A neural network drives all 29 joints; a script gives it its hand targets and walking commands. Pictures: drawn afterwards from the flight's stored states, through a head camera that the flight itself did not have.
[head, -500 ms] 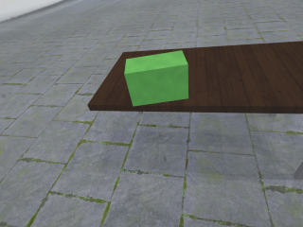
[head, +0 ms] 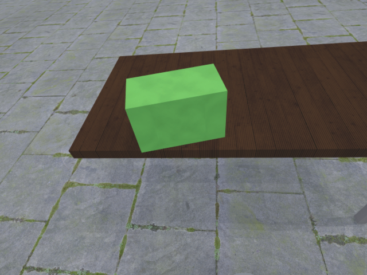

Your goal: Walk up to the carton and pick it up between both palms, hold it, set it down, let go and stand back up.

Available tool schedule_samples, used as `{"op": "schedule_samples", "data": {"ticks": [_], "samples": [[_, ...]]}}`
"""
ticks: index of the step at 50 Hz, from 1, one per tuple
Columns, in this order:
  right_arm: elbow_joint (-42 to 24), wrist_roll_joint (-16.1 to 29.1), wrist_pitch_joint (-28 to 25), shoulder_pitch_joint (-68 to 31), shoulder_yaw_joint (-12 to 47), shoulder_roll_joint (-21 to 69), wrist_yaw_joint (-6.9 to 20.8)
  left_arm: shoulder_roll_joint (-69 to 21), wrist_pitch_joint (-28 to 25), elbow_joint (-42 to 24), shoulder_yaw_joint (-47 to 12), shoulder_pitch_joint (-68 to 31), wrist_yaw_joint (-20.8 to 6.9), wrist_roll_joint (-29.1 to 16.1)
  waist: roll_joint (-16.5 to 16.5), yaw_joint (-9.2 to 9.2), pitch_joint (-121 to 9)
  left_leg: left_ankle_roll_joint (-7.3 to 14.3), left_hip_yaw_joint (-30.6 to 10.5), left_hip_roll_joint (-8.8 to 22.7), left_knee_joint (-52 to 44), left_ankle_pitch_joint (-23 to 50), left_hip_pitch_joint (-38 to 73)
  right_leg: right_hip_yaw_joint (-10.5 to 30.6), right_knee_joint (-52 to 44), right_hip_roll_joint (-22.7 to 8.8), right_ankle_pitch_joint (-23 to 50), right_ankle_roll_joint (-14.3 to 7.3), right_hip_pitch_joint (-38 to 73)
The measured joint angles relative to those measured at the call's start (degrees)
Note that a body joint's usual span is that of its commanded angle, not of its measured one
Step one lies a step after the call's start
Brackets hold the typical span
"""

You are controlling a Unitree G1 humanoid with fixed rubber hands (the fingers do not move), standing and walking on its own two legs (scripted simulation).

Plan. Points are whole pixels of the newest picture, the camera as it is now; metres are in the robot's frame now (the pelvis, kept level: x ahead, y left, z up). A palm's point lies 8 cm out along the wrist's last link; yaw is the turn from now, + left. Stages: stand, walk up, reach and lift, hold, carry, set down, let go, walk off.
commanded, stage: walk up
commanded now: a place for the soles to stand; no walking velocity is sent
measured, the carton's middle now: (177, 108) +0.65 +0.02 -0.02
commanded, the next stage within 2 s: none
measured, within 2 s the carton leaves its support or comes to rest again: neither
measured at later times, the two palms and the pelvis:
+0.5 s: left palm (88, 256) +0.22 +0.26 -0.08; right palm (336, 248) +0.20 -0.33 -0.14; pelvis +0.19 -0.05 +0.01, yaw -2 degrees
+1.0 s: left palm (68, 220) +0.34 +0.36 -0.13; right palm (274, 189) +0.36 -0.23 -0.11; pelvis +0.29 +0.07 +0.00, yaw +0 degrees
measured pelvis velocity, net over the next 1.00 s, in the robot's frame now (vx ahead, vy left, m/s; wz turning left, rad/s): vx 0.29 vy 0.07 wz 0.00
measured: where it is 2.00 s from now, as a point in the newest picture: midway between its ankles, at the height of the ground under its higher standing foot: outside the picture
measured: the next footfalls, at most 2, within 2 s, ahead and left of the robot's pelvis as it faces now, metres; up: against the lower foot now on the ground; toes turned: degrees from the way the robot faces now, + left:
right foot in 0.12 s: +0.21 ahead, -0.14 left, +0.00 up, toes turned -1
left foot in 0.74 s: +0.33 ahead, +0.11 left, +0.00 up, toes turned +0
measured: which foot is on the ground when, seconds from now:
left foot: down 0.00-0.16, up 0.18-0.72, down 0.74-1.00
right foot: up 0.00-0.10, down 0.12-0.76, up 0.78-1.00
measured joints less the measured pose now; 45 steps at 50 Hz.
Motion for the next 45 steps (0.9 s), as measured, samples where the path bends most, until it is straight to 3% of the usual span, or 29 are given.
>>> {"op": "schedule_samples", "data": {"ticks": [5, 8, 12, 14, 20, 28, 36, 37, 39, 41, 45], "samples": [[0.0, 0.0, 0.0, 2.0, 0.0, 0.0, 0.0, 0.0, 0.0, -0.7, 0.0, -5.4, -0.7, 0.0, -0.1, -1.62, 0.3, -1.2, 0.3, -0.1, -0.2, -3.8, 4.0, 0.0, -15.0, -1.5, 4.8, 0.0, -2.1], [0.0, 0.0, 0.0, 2.2, 0.0, 0.0, 0.0, 0.0, -0.7, -0.9, 0.0, -7.7, -0.8, 0.0, 0.7, -1.28, 0.9, -1.6, 0.5, 0.9, 4.2, -6.7, 4.4, -0.3, -18.2, -0.5, 17.0, 0.0, -1.3], [0.0, 0.0, 0.8, 2.2, 0.0, 0.0, 0.0, 0.0, -1.6, -1.5, 0.0, -7.2, -0.4, 0.0, 1.1, 1.06, 2.8, -0.9, -0.9, 1.0, 26.5, -5.9, -1.5, -0.3, -16.0, 1.3, 11.1, -0.1, 3.8], [0.0, 0.0, 0.8, 2.2, 0.0, 0.0, 0.0, 0.0, -1.6, -1.5, 0.0, -6.0, -0.4, 0.0, 1.1, 1.82, 2.8, -0.8, -1.0, 1.0, 30.7, -5.2, -4.4, -0.3, -18.2, 1.4, 10.6, -0.3, 7.0], [-0.1, 0.0, 0.8, 2.3, 0.0, 0.0, 0.0, -0.1, -1.6, -1.5, 0.0, -1.9, -0.1, 0.0, 1.3, 3.17, 2.9, -0.8, -1.0, 1.9, 27.8, 0.3, -9.9, -0.4, -25.4, 2.1, 10.6, -0.5, 13.8], [-0.7, 0.0, 1.9, 2.1, 0.0, 0.0, 0.0, -0.1, -1.6, -1.5, 0.0, 3.0, 0.7, 0.0, 1.4, 4.6, 3.8, -0.8, -1.9, 2.6, 19.5, 0.7, -10.9, -0.4, -29.1, 3.2, 8.2, -0.5, 18.8], [-3.6, 0.0, 2.2, -1.2, 0.0, 0.0, 0.0, -0.1, -1.6, -1.5, 0.0, 5.7, 2.4, 0.0, 1.4, 6.27, 4.7, -0.1, -2.3, 2.8, 12.5, 0.7, -10.9, -0.4, -25.9, 2.1, 2.9, 0.4, 20.7], [-4.2, 0.0, 1.9, -1.6, 0.0, -0.1, 0.0, -0.1, -1.6, -1.5, 0.0, 5.7, 2.4, 0.0, 1.5, 6.16, 4.7, 0.2, -2.4, 2.8, 8.1, 2.0, -10.3, -0.5, -23.5, 1.9, 2.1, 0.4, 19.6], [-4.7, 0.0, 1.0, -2.2, 0.0, 0.0, 0.0, -0.2, -1.0, -1.5, 0.0, 3.9, 2.4, 0.0, 0.7, 5.88, 6.3, 1.2, -2.0, 1.2, 8.3, 2.1, -10.0, -0.5, -12.9, 0.5, 1.9, 0.4, 15.5], [-4.8, 0.0, 1.0, -2.2, 0.0, 0.0, -0.1, -0.2, -0.9, -1.5, 0.0, 2.2, 2.7, 0.0, 0.6, 5.85, 6.8, 2.1, -2.0, 0.4, 8.3, 1.6, -9.2, -0.5, -3.6, 1.1, 1.8, 0.4, 11.0], [-4.8, 0.0, 1.0, -2.2, 0.0, 0.0, -1.2, -0.2, -0.5, -1.5, 0.0, 0.1, 2.9, 0.0, 0.3, 4.64, 6.7, 2.8, -1.9, -0.4, 5.8, 1.9, -6.9, -0.4, 1.9, 2.1, 1.7, 0.4, 5.5]]}}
